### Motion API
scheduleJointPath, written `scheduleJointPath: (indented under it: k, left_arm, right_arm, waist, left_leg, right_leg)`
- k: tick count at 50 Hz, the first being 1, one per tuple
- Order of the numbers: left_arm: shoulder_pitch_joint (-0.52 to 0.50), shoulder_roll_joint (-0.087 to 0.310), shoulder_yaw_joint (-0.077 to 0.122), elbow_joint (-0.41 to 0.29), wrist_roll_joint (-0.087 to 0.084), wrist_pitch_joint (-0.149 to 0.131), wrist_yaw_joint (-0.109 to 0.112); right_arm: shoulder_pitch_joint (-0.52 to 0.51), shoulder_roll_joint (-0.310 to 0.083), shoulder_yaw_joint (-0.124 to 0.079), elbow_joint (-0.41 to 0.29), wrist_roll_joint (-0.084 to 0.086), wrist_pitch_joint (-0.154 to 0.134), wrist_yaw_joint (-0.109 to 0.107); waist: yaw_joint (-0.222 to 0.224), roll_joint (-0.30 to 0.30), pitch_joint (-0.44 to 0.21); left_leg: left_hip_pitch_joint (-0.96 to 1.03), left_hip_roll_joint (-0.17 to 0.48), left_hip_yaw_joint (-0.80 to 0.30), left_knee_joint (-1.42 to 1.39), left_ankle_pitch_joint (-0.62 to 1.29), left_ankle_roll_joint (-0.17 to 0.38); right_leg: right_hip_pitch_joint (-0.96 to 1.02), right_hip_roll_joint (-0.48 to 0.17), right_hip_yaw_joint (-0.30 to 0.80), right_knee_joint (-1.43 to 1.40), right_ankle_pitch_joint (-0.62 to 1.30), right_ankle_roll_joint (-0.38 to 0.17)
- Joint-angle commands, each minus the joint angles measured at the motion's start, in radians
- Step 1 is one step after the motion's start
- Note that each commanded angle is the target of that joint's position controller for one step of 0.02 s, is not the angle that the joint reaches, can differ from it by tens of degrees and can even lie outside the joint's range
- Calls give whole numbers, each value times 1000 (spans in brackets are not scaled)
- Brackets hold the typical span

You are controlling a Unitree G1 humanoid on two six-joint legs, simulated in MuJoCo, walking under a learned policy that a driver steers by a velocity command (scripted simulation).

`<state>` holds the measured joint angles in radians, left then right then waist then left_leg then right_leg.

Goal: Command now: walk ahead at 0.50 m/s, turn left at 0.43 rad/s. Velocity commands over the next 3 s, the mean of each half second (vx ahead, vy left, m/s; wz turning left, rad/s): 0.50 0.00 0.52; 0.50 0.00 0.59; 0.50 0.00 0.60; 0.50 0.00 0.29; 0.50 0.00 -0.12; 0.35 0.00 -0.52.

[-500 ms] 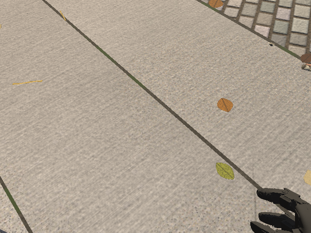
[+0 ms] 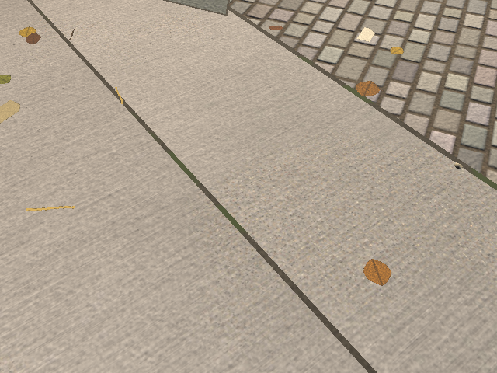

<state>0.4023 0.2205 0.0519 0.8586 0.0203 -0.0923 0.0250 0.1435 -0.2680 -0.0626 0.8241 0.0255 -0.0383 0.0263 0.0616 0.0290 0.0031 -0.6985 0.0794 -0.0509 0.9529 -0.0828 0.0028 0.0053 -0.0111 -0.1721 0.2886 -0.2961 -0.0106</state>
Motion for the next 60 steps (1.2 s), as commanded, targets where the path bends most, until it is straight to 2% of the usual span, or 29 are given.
scheduleJointPath:
  k: [1, 4, 6, 8, 9, 10, 11, 12, 13, 14, 15, 16, 20, 25, 29, 32, 34, 35, 36, 37, 38, 39, 41, 42, 44, 48, 54, 57, 60]
  left_arm:
    - [-30, 173, 43, -55, -8, -13, 12]
    - [-12, 200, 56, -33, -29, 1, 5]
    - [-39, 226, 65, -35, -35, 14, 3]
    - [-82, 255, 74, -46, -43, 34, 5]
    - [-79, 250, 70, -53, -43, 36, 7]
    - [-38, 157, 41, -77, -5, 27, 6]
    - [34, 67, 7, -129, -17, -5, -4]
    - [-95, 169, 26, -144, -54, -37, -13]
    - [-161, 185, 28, -167, -76, -52, -17]
    - [-174, 174, 25, -162, -57, -60, -7]
    - [-171, 187, 33, -155, -32, -56, 1]
    - [-151, 193, 38, -152, -25, -45, 0]
    - [-193, 162, 34, -178, -3, -10, 3]
    - [-378, 126, 16, -233, -5, -20, -10]
    - [-479, 136, 13, -266, -23, -38, -33]
    - [-466, 169, 25, -270, -27, -51, -48]
    - [-355, 197, 42, -244, -29, -59, -43]
    - [-241, 229, 57, -225, -16, -64, -37]
    - [-79, 286, 69, -215, -4, -60, -26]
    - [-22, 330, 82, -174, 1, -46, -35]
    - [-54, 223, 58, -198, -22, -39, -38]
    - [-95, 171, 44, -205, -24, -30, -31]
    - [-168, 147, 31, -197, -10, -18, -29]
    - [-180, 149, 28, -190, -3, -21, -26]
    - [-184, 140, 30, -175, -14, -29, -28]
    - [-171, 190, 48, -141, -13, -32, -26]
    - [-128, 232, 57, -101, -24, -8, -18]
    - [-101, 259, 66, -80, -40, 9, -20]
    - [-113, 304, 80, -80, -56, 29, -12]
  right_arm:
    - [-151, 4, 15, -104, -4, -15, 27]
    - [-193, -17, 15, -142, 0, -12, 47]
    - [-154, -61, -2, -153, 0, -8, 51]
    - [41, -133, -40, -116, 4, -2, 45]
    - [203, -199, -76, -72, 3, 6, 29]
    - [286, -286, -96, -55, 5, 17, 5]
    - [226, -329, -93, -97, 0, 0, 11]
    - [221, -237, -69, -103, -2, -13, 20]
    - [198, -198, -58, -95, -5, -26, 21]
    - [134, -181, -51, -106, -6, -37, 20]
    - [76, -148, -42, -119, -14, -41, 17]
    - [49, -135, -36, -136, -27, -43, 13]
    - [84, -149, -39, -135, -14, -49, -6]
    - [156, -167, -43, -125, -5, -33, -31]
    - [220, -170, -44, -105, 4, -17, -39]
    - [230, -169, -46, -105, 0, -3, -49]
    - [203, -164, -46, -117, -4, 4, -49]
    - [192, -126, -32, -130, -9, 2, -43]
    - [203, -73, -11, -156, -30, -1, -41]
    - [356, -33, 3, -181, 9, -9, -40]
    - [332, -146, -14, -149, 19, -7, -44]
    - [214, -192, -29, -166, 10, -1, -42]
    - [119, -162, -32, -192, -12, 2, -39]
    - [142, -141, -32, -199, -1, 6, -32]
    - [152, -106, -27, -201, 7, 17, -26]
    - [79, -81, -18, -234, -4, 24, -22]
    - [-90, -54, -3, -272, -2, 4, 13]
    - [-145, -65, -6, -305, 2, 5, 29]
    - [-58, -121, -36, -305, -6, 15, 32]
  waist:
    - [17, -58, 101]
    - [17, -83, 116]
    - [-28, -111, 84]
    - [-148, -130, -33]
    - [-224, -102, -123]
    - [-202, 115, -195]
    - [-101, 256, -366]
    - [-171, 88, -342]
    - [-162, 58, -207]
    - [-117, -32, -118]
    - [-80, -32, -83]
    - [-52, -7, -71]
    - [-48, -9, -23]
    - [-115, 32, 11]
    - [-152, 52, 20]
    - [-131, 76, 7]
    - [-67, 107, -30]
    - [-9, 85, -126]
    - [47, -35, -288]
    - [-32, -404, -383]
    - [-5, -260, -292]
    - [24, -157, -160]
    - [-8, -65, -18]
    - [-40, -124, -13]
    - [-50, -144, 1]
    - [-45, -93, 21]
    - [17, -76, 61]
    - [20, -84, 81]
    - [-59, -129, 2]
  left_leg:
    - [-7, 8, 71, -207, 121, 2]
    - [40, -3, 106, -305, 73, 38]
    - [105, -47, 143, -324, -4, 84]
    - [338, -128, 187, -342, -49, 138]
    - [598, -164, 164, -366, -35, 170]
    - [866, 26, -145, -364, -6, 223]
    - [1093, 234, -758, -583, -352, 432]
    - [1059, 239, -771, -702, -425, 372]
    - [941, 211, -640, -706, -385, 328]
    - [781, 171, -526, -702, -257, 299]
    - [664, 129, -430, -702, -145, 286]
    - [590, 103, -384, -720, -82, 283]
    - [481, 66, -279, -760, 76, 298]
    - [457, -2, -208, -737, 43, 228]
    - [507, 21, -271, -678, -2, 213]
    - [603, 54, -357, -581, 26, 198]
    - [605, 39, -374, -489, 134, 171]
    - [558, -15, -333, -334, 169, 139]
    - [409, -88, -238, -53, -31, 97]
    - [43, -201, -142, 243, -526, 39]
    - [-67, -109, -162, 360, -480, 25]
    - [-92, -78, -128, 377, -379, 16]
    - [-43, -20, -94, 302, -265, 8]
    - [4, 6, -90, 283, -235, 5]
    - [21, 26, -63, 244, -224, -3]
    - [-46, 46, -57, 107, -108, -23]
    - [15, 21, 37, -207, 110, 2]
    - [25, 3, 72, -287, 39, 37]
    - [205, -90, 150, -321, -116, 101]
  right_leg:
    - [-46, -224, 29, -178, 271, -129]
    - [28, -263, -9, -152, 344, -126]
    - [87, -282, -32, -49, 672, -110]
    - [87, -260, -60, 221, 965, -75]
    - [-36, -217, -73, 457, 910, -39]
    - [-320, -143, -55, 793, 230, 9]
    - [-646, 62, 147, 1108, -306, 54]
    - [-737, 12, 290, 1152, -248, 25]
    - [-778, -27, 274, 1112, -159, -2]
    - [-741, -75, 274, 1038, -77, -10]
    - [-679, -106, 277, 963, -32, -9]
    - [-624, -122, 285, 935, -4, -8]
    - [-639, -121, 253, 762, 75, 45]
    - [-619, -54, 235, 394, 376, 75]
    - [-563, -8, 239, 242, 414, 66]
    - [-524, 7, 261, 176, 313, 40]
    - [-372, 17, 235, 136, 253, 0]
    - [-167, -34, 261, 140, 265, -45]
    - [120, -211, 436, 177, 226, -105]
    - [397, -412, 915, 75, -16, -259]
    - [336, -406, 938, 30, -230, -227]
    - [207, -361, 766, 13, -202, -183]
    - [-18, -268, 545, -37, 31, -151]
    - [-76, -257, 487, -61, 80, -153]
    - [-124, -237, 391, -105, 138, -169]
    - [-105, -258, 267, -145, 271, -193]
    - [-45, -236, 78, -136, 355, -146]
    - [39, -269, 42, -101, 434, -128]
    - [88, -270, -15, 111, 897, -98]
